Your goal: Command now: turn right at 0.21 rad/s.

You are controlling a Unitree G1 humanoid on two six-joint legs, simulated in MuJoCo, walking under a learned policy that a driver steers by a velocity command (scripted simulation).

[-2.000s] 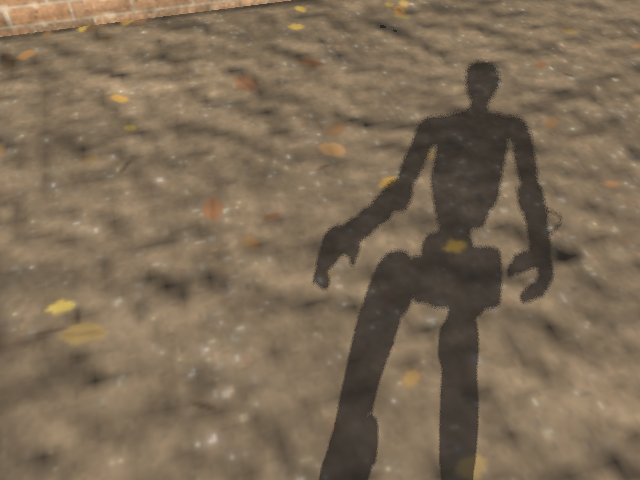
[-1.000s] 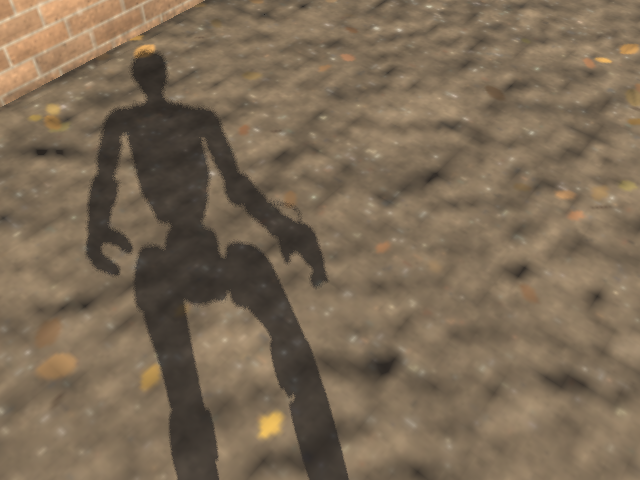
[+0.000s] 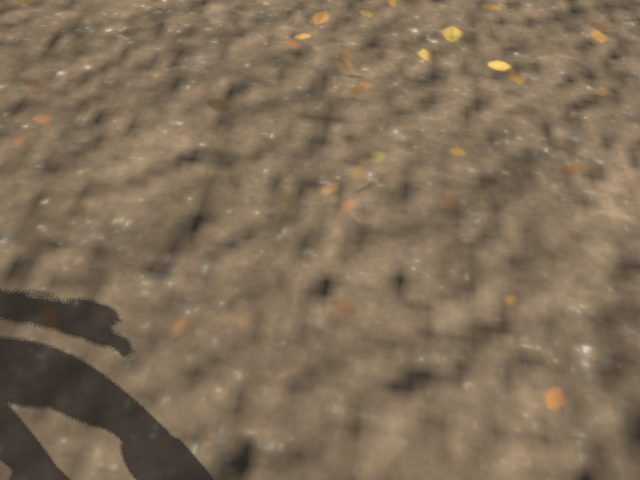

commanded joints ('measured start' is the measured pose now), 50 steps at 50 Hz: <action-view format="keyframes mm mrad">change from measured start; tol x8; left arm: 1 -41 39 -1 -79 -3 -19 -8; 6 -7 161 17 -48 27 -17 2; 8 -52 31 -15 -43 38 -32 -17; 44 50 14 -29 285 10 -60 4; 50 111 114 5 306 -15 -91 3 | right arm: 1 -7 -185 -45 -46 11 -3 2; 6 86 -82 -2 -27 -22 -45 26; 9 -37 -118 -7 -19 -19 -42 17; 44 95 -88 -9 249 4 -15 -30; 50 17 -42 0 202 35 -71 -8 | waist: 1 -18 257 -114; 4 16 197 -99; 6 -57 -113 -156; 7 -16 -130 -157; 15 2 -53 -28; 43 8 20 -18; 50 55 -186 143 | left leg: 1 141 191 -172 -90 381 211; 4 52 162 -156 -48 316 137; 6 -84 29 -14 41 6 -6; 7 8 30 -6 7 -42 -46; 11 42 23 3 0 70 -61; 43 94 20 25 -42 124 -54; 46 13 -48 101 59 -231 -32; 50 -189 -10 27 321 -253 36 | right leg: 1 74 -11 -80 -237 22 -4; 4 290 -18 -70 -590 321 -72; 6 412 -225 141 -491 621 -185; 9 234 -141 90 -518 289 -172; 43 210 -53 -5 -499 375 -121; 47 146 -117 124 -612 -331 -211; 50 124 -307 407 -742 -406 -331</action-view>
